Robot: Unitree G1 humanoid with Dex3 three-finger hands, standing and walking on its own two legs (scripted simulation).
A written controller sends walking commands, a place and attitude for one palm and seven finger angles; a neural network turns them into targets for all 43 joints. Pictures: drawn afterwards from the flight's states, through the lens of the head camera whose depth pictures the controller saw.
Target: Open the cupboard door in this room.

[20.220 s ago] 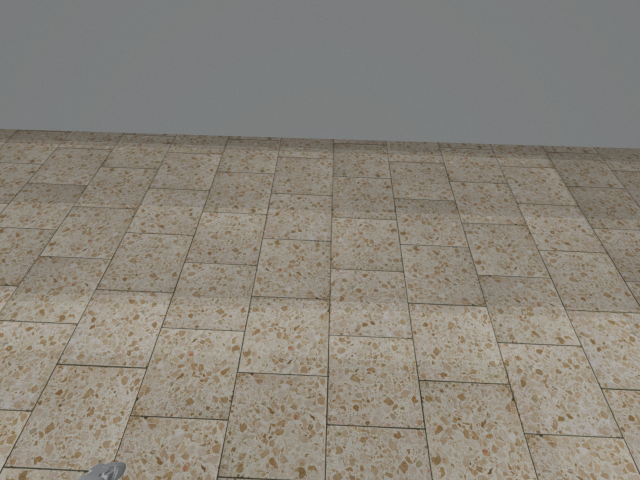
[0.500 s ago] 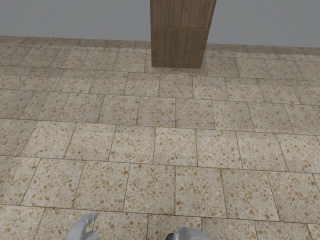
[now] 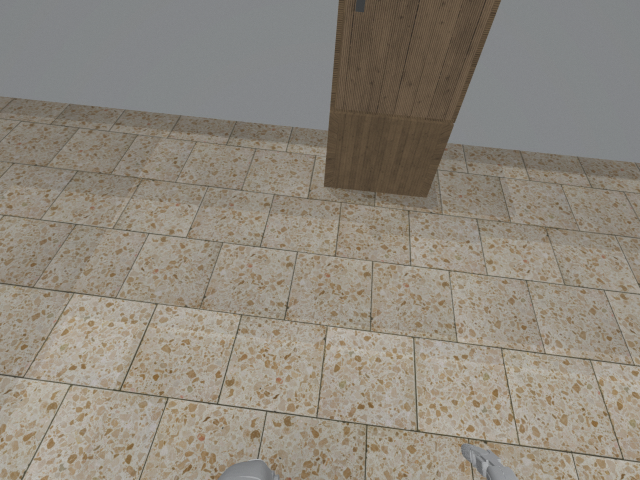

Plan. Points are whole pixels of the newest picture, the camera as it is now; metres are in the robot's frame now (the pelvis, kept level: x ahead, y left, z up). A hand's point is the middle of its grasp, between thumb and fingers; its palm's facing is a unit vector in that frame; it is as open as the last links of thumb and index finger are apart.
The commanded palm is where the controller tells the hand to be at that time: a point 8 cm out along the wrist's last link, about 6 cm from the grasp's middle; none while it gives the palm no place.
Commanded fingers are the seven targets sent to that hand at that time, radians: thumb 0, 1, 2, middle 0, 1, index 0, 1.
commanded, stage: turn or walk to find it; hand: left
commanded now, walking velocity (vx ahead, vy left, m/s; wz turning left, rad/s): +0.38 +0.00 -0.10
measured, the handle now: out of the picture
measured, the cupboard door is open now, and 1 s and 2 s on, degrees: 0 0 0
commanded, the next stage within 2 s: stand and wait in 0.30 s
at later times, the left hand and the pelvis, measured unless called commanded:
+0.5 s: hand (268, 338) +0.34 +0.12 -0.15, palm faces -0.10 -0.96 -0.25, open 7.4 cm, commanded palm none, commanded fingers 0.00 0.90 0.90 -0.20 -0.30 -0.20 -0.30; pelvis +0.20 -0.05 +0.00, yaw -3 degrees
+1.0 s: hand (257, 371) +0.29 +0.13 -0.16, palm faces +0.01 -0.98 -0.18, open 7.3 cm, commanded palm none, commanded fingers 0.00 0.90 0.90 -0.20 -0.30 -0.20 -0.30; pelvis +0.29 -0.05 +0.02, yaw -3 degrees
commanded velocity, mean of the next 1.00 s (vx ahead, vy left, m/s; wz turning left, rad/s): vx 0.11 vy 0.00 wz -0.02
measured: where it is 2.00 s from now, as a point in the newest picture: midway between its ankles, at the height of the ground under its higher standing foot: (333, 456)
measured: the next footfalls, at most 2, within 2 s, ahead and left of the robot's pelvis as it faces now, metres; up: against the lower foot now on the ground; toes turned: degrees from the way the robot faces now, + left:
right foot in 0.44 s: +0.31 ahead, -0.16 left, +0.00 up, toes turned -13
left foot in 0.80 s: +0.34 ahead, +0.07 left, +0.00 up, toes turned +5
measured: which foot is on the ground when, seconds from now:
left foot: down 0.00-0.46, up 0.48-0.78, down 0.80-1.00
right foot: up 0.00-0.42, down 0.44-1.00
